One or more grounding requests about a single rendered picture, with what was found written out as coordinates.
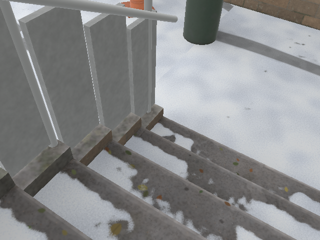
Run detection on stairs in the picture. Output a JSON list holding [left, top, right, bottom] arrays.
[[0, 116, 320, 240]]

